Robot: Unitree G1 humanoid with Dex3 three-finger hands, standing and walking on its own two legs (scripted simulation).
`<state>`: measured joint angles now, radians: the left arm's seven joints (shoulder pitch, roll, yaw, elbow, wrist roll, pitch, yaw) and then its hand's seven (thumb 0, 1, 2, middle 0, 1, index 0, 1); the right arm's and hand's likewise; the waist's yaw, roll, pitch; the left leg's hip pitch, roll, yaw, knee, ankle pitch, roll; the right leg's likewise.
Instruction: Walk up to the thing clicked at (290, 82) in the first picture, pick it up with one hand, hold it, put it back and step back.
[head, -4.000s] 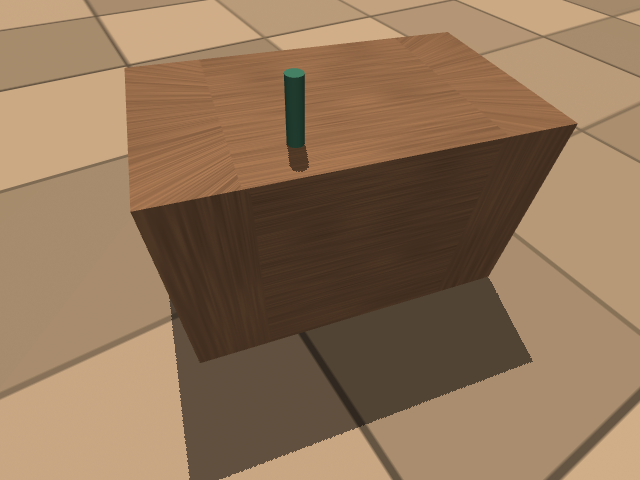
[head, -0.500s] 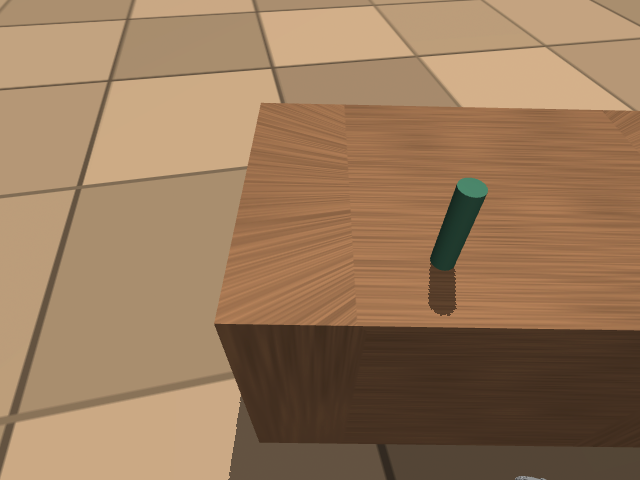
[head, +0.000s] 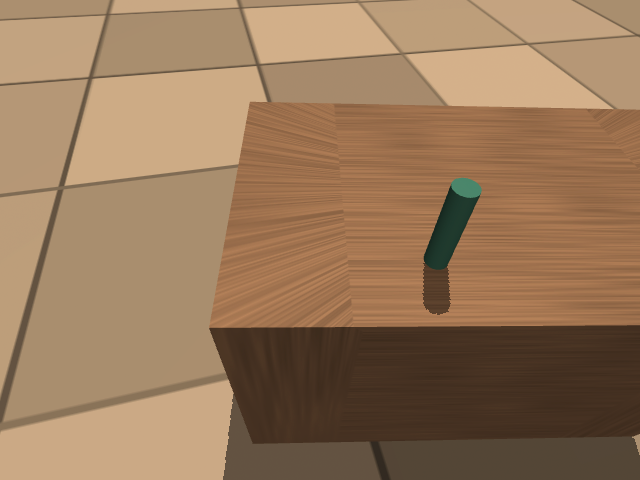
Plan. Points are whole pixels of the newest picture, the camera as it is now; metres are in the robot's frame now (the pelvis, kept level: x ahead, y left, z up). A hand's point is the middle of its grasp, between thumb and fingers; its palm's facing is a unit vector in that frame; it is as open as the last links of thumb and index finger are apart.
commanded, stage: walk up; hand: right
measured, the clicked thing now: (449, 227) +0.49 -0.22 +0.01
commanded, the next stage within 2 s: stand in 0.38 s
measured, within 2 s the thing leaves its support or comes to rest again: neither
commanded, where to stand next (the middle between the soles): +0.05 +0.00 m, yaw -1 degrees
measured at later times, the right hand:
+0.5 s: hand out of the picture +0.09 -0.25 -0.16, palm faces -0.02 +0.95 -0.32, open 7.4 cm
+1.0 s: hand out of the picture +0.08 -0.27 -0.15, palm faces -0.03 +0.94 -0.34, open 7.4 cm
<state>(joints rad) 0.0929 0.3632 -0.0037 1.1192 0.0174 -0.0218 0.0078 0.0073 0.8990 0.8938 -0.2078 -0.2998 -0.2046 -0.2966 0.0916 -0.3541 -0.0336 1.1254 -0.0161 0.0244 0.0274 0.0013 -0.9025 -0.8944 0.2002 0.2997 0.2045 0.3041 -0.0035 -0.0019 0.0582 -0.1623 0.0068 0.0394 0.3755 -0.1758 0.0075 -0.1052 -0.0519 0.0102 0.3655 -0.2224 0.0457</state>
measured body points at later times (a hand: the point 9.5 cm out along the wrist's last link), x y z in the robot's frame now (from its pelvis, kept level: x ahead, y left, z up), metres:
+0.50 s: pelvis +0.00 +0.00 +0.00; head +0.01 -0.01 +0.45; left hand +0.07 +0.30 -0.13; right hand +0.09 -0.30 -0.13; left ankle +0.02 +0.11 -0.75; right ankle -0.01 -0.15 -0.75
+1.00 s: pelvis +0.00 -0.02 +0.00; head +0.01 -0.01 +0.45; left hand +0.07 +0.28 -0.13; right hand +0.08 -0.32 -0.13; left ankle +0.02 +0.11 -0.75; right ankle -0.01 -0.15 -0.75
